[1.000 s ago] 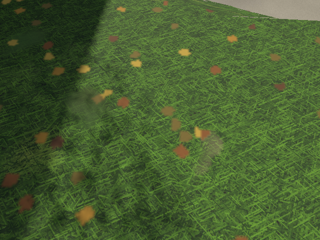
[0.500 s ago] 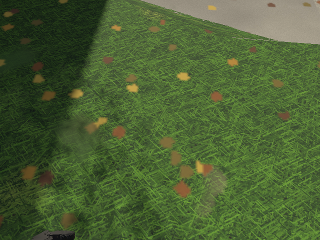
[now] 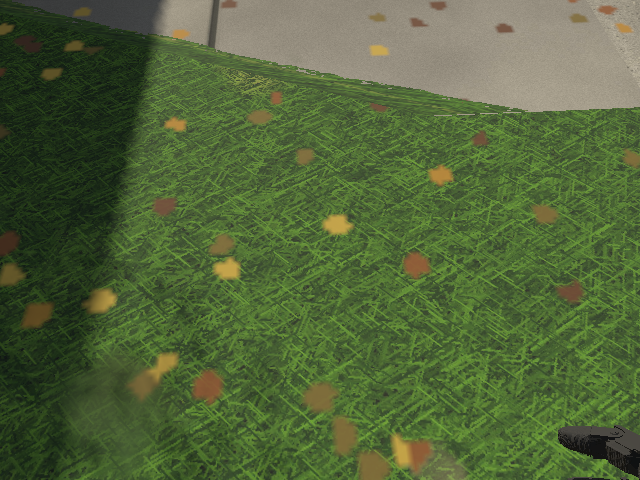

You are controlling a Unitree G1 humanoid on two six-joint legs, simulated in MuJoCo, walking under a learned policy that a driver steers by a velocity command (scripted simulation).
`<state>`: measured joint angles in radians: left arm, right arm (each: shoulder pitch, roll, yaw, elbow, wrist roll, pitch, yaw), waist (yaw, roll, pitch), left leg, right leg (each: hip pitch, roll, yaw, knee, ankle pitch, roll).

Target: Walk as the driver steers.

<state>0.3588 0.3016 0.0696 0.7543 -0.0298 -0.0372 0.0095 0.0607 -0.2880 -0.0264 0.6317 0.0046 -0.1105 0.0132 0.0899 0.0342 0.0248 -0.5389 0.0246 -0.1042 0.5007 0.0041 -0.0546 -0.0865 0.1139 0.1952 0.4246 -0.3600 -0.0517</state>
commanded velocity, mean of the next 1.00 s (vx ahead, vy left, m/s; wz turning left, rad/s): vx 0.50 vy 0.00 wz -0.02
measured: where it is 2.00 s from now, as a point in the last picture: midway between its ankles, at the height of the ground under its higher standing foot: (367, 309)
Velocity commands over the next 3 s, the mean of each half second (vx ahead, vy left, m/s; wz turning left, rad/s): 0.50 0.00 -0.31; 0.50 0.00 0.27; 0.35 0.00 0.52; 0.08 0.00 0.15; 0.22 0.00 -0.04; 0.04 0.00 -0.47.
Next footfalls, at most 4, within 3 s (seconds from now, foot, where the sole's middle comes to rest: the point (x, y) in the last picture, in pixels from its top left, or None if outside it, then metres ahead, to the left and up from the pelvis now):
0.04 left None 0.20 0.14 -0.77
0.54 right None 0.42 -0.16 -0.77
1.08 left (344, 359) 0.73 0.06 -0.77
1.50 right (403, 270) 0.99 -0.08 -0.77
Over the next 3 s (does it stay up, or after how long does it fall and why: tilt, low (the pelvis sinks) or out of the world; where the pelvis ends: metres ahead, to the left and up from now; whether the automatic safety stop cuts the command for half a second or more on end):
stays up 1.03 0.04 0.00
